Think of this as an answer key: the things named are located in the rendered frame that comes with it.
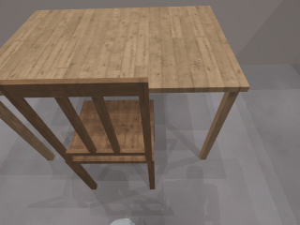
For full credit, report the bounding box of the table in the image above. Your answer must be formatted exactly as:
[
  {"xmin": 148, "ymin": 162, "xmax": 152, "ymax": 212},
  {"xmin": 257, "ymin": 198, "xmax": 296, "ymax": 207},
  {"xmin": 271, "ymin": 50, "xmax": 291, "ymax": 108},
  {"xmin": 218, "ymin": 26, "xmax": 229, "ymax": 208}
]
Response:
[{"xmin": 0, "ymin": 6, "xmax": 250, "ymax": 161}]

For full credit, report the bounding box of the chair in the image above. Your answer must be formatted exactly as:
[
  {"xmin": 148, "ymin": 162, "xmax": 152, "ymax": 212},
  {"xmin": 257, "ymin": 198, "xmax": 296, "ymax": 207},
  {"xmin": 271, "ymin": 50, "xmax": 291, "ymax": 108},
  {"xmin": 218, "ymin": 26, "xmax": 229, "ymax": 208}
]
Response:
[{"xmin": 0, "ymin": 77, "xmax": 155, "ymax": 189}]

